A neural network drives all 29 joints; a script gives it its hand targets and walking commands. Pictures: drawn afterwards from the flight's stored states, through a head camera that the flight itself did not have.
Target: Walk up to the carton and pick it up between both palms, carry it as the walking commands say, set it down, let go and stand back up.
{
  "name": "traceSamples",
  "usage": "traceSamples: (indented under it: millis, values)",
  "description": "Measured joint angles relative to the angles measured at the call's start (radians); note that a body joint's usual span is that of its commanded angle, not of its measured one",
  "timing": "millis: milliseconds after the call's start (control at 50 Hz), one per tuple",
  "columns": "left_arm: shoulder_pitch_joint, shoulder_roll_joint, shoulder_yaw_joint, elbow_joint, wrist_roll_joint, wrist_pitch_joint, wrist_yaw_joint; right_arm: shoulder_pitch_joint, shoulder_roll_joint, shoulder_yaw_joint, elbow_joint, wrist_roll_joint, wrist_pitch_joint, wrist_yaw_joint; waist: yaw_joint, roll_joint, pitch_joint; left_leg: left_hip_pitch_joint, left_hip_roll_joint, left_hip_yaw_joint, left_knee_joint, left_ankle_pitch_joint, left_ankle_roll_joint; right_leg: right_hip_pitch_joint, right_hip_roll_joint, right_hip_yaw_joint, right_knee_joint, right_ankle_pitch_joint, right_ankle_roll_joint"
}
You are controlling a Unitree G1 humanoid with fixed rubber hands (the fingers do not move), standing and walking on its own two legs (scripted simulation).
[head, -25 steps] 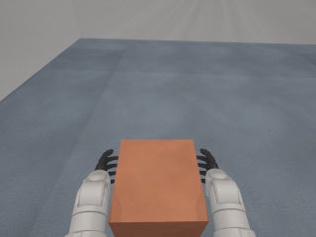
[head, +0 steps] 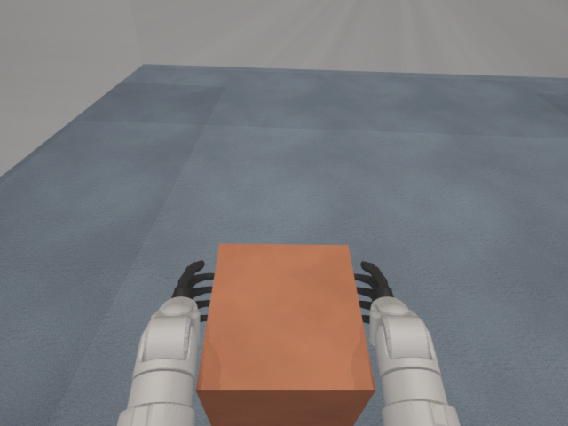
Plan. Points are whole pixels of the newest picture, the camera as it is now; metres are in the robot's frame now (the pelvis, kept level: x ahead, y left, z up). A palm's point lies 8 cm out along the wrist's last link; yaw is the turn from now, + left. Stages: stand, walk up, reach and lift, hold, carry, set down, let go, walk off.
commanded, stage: hold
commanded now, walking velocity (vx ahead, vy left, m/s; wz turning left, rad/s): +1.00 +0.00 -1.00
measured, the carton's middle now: (282, 346) +0.28 +0.00 -0.03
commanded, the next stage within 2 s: carry in 0.02 s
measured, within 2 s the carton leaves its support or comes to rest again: neither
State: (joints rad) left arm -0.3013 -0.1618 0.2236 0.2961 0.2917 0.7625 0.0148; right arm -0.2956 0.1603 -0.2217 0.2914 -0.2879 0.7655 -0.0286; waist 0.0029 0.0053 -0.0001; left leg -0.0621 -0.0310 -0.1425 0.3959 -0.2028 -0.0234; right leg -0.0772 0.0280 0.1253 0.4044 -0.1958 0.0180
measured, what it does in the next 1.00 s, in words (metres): walks ahead, turning right: left foot, then right foot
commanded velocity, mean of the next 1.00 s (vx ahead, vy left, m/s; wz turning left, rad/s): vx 1.00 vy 0.00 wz -1.00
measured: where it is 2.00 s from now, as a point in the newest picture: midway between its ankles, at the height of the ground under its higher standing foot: (562, 332)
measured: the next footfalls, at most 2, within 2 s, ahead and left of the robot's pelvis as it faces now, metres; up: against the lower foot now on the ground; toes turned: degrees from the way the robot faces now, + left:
left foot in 0.52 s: +0.26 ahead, +0.02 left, +0.00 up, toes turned -18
right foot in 0.88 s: +0.47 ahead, -0.41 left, +0.00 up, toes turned -54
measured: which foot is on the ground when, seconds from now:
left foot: down 0.00-0.26, up 0.28-0.50, down 0.52-0.90, up 0.92-1.00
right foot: down 0.00-0.52, up 0.54-0.86, down 0.88-1.00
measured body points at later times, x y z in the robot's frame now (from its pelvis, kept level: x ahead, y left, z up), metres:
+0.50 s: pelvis +0.15 -0.07 +0.00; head +0.16 -0.07 +0.45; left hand +0.46 -0.04 +0.07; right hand +0.34 -0.31 +0.08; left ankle +0.21 +0.04 -0.74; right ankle +0.04 -0.12 -0.74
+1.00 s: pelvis +0.44 -0.34 -0.04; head +0.45 -0.31 +0.41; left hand +0.71 -0.42 +0.02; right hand +0.50 -0.62 +0.03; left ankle +0.43 -0.10 -0.63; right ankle +0.45 -0.38 -0.74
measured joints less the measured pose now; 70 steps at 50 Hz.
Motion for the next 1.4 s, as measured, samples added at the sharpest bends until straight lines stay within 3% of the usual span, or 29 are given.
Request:
traceSamples:
  millis: [100,160,220,280,300,340,380,480,520,540,580,640,700,760,840,860,880,900,920,960,1000,1040,1100,1180,1240,1280,1340,1400]
  values:
    - [0.034,0.011,-0.013,-0.085,-0.042,0.03,0.009,0.021,-0.005,0.051,-0.06,0.036,0.023,-0.021,0.023,-0.013,-0.089,-0.134,0.032,0.084,0.084,-0.111,0.005,-0.174,-0.014,-0.028,0.146,-0.157,-0.018]
    - [0.053,0.031,-0.028,-0.188,-0.09,0.067,0.023,0.023,-0.005,0.091,-0.132,0.066,0.047,-0.042,0.047,-0.005,-0.106,-0.158,0.073,0.146,0.076,-0.054,-0.005,-0.29,-0.031,-0.125,0.301,-0.168,-0.019]
    - [0.067,0.04,-0.05,-0.295,-0.142,0.122,0.046,0.049,-0.011,0.118,-0.247,0.105,0.098,-0.061,0.061,0.005,-0.12,-0.152,0.117,0.204,0.065,-0.088,-0.027,-0.312,-0.047,-0.197,0.25,-0.152,-0.032]
    - [0.065,0.012,-0.06,-0.384,-0.17,0.17,0.066,0.076,-0.018,0.106,-0.373,0.138,0.152,-0.067,0.053,0.022,-0.134,-0.174,0.172,0.247,0.156,-0.172,-0.035,-0.279,-0.028,-0.222,0.145,-0.066,-0.055]
    - [0.068,0.009,-0.081,-0.398,-0.174,0.18,0.077,0.091,-0.02,0.099,-0.408,0.151,0.169,-0.072,0.049,0.026,-0.145,-0.202,0.175,0.24,0.227,-0.205,-0.038,-0.289,-0.016,-0.218,0.161,-0.068,-0.067]
    - [0.09,0.018,-0.126,-0.43,-0.186,0.212,0.092,0.127,-0.026,0.092,-0.468,0.176,0.208,-0.081,0.034,0.008,-0.162,-0.274,0.129,0.21,0.359,-0.262,-0.044,-0.288,-0.009,-0.19,0.152,-0.094,-0.082]
    - [0.129,0.026,-0.157,-0.487,-0.205,0.252,0.108,0.163,-0.03,0.102,-0.535,0.206,0.258,-0.098,0.019,-0.013,-0.168,-0.329,0.089,0.204,0.388,-0.262,-0.046,-0.262,-0.003,-0.152,0.1,-0.094,-0.087]
    - [0.231,0.034,-0.183,-0.66,-0.244,0.322,0.123,0.242,-0.033,0.152,-0.688,0.261,0.334,-0.135,0.007,-0.045,-0.162,-0.371,0.053,0.226,0.176,-0.149,-0.055,-0.184,0.026,-0.043,0.024,-0.11,-0.086]
    - [0.266,0.035,-0.179,-0.727,-0.252,0.348,0.127,0.261,-0.033,0.177,-0.726,0.272,0.35,-0.144,0.008,-0.052,-0.162,-0.323,0.059,0.26,0.041,-0.032,-0.033,-0.175,0.042,-0.007,0.086,-0.166,-0.087]
    - [0.285,0.035,-0.166,-0.752,-0.256,0.359,0.128,0.267,-0.032,0.197,-0.722,0.274,0.349,-0.146,0.008,-0.065,-0.171,-0.305,0.062,0.292,0.045,0.004,-0.008,-0.21,0.035,-0.021,0.186,-0.189,-0.086]
    - [0.313,0.034,-0.149,-0.773,-0.271,0.383,0.133,0.289,-0.032,0.222,-0.717,0.276,0.356,-0.153,0.005,-0.056,-0.191,-0.261,0.089,0.345,0.069,-0.058,0.014,-0.318,0.02,-0.099,0.455,-0.194,-0.075]
    - [0.33,0.032,-0.163,-0.78,-0.291,0.417,0.139,0.346,-0.028,0.217,-0.752,0.286,0.376,-0.162,-0.006,-0.017,-0.204,-0.141,0.134,0.399,0.02,-0.133,-0.011,-0.44,-0.021,-0.195,0.657,-0.134,-0.07]
    - [0.332,0.032,-0.187,-0.788,-0.289,0.425,0.14,0.369,-0.026,0.201,-0.792,0.295,0.391,-0.167,-0.032,0.014,-0.193,-0.011,0.176,0.451,-0.046,-0.174,-0.042,-0.528,-0.057,-0.253,0.614,-0.096,-0.064]
    - [0.325,0.032,-0.206,-0.801,-0.281,0.423,0.14,0.369,-0.025,0.185,-0.822,0.304,0.396,-0.167,-0.057,0.022,-0.164,0.121,0.212,0.503,-0.102,-0.219,-0.085,-0.589,-0.068,-0.298,0.471,-0.026,-0.065]
    - [0.324,0.032,-0.219,-0.806,-0.269,0.429,0.144,0.369,-0.025,0.173,-0.819,0.315,0.394,-0.162,-0.044,0.002,-0.13,0.267,0.275,0.559,-0.027,-0.281,-0.146,-0.564,-0.011,-0.392,0.285,0.032,-0.106]
    - [0.329,0.032,-0.219,-0.801,-0.268,0.434,0.147,0.375,-0.024,0.174,-0.81,0.313,0.394,-0.159,-0.033,-0.01,-0.127,0.275,0.298,0.552,0.077,-0.276,-0.155,-0.524,0.015,-0.413,0.25,0.033,-0.123]
    - [0.327,0.032,-0.223,-0.795,-0.268,0.441,0.149,0.38,-0.024,0.171,-0.809,0.309,0.399,-0.156,-0.023,-0.023,-0.127,0.25,0.322,0.518,0.243,-0.157,-0.142,-0.469,0.038,-0.422,0.208,0.036,-0.146]
    - [0.32,0.032,-0.229,-0.78,-0.267,0.437,0.152,0.374,-0.026,0.162,-0.806,0.304,0.402,-0.151,-0.003,-0.019,-0.126,0.196,0.34,0.45,0.441,-0.119,-0.116,-0.45,0.058,-0.416,0.229,0.054,-0.189]
    - [0.314,0.032,-0.23,-0.758,-0.263,0.424,0.153,0.36,-0.028,0.156,-0.785,0.295,0.399,-0.142,0.016,-0.009,-0.128,0.108,0.324,0.342,0.637,-0.135,-0.104,-0.46,0.077,-0.405,0.292,0.008,-0.211]
    - [0.304,0.033,-0.221,-0.717,-0.261,0.417,0.156,0.344,-0.029,0.154,-0.735,0.284,0.391,-0.125,0.037,-0.005,-0.127,-0.088,0.245,0.164,0.906,-0.173,-0.092,-0.436,0.108,-0.373,0.326,-0.086,-0.218]
    - [0.309,0.032,-0.215,-0.703,-0.262,0.419,0.158,0.349,-0.028,0.159,-0.716,0.275,0.387,-0.121,0.052,-0.011,-0.117,-0.26,0.199,0.096,0.962,-0.189,-0.089,-0.365,0.136,-0.334,0.268,-0.107,-0.199]
    - [0.323,0.031,-0.216,-0.703,-0.263,0.411,0.158,0.366,-0.026,0.166,-0.714,0.267,0.375,-0.115,0.061,-0.015,-0.107,-0.393,0.192,0.092,0.864,-0.196,-0.091,-0.274,0.156,-0.287,0.189,-0.113,-0.201]
    - [0.339,0.031,-0.229,-0.724,-0.269,0.39,0.162,0.395,-0.022,0.169,-0.74,0.258,0.352,-0.105,0.053,-0.026,-0.108,-0.506,0.194,0.132,0.563,-0.181,-0.086,-0.153,0.156,-0.205,0.096,-0.136,-0.19]
    - [0.35,0.031,-0.23,-0.763,-0.268,0.375,0.15,0.404,-0.023,0.186,-0.785,0.252,0.345,-0.11,0.028,-0.039,-0.132,-0.548,0.17,0.186,0.268,0.007,-0.088,-0.005,0.123,-0.087,0.011,-0.171,-0.172]
    - [0.358,0.03,-0.221,-0.8,-0.262,0.379,0.144,0.381,-0.026,0.203,-0.802,0.254,0.361,-0.123,0.02,-0.047,-0.151,-0.509,0.146,0.234,0.128,0.045,-0.078,0.076,0.094,0.0,0.021,-0.272,-0.156]
    - [0.361,0.03,-0.191,-0.822,-0.257,0.383,0.141,0.343,-0.029,0.226,-0.771,0.255,0.361,-0.126,0.023,-0.058,-0.159,-0.448,0.141,0.269,0.099,0.138,-0.046,0.019,0.071,0.004,0.239,-0.261,-0.146]
    - [0.339,0.032,-0.146,-0.801,-0.264,0.402,0.138,0.311,-0.031,0.246,-0.704,0.255,0.351,-0.134,0.012,-0.074,-0.163,-0.361,0.174,0.364,0.148,0.021,-0.027,-0.212,0.043,-0.073,0.727,-0.146,-0.107]
    - [0.324,0.033,-0.165,-0.772,-0.262,0.415,0.138,0.332,-0.029,0.223,-0.718,0.262,0.367,-0.14,-0.015,-0.053,-0.162,-0.224,0.199,0.44,0.083,-0.036,-0.057,-0.381,-0.015,-0.17,0.834,-0.099,-0.096]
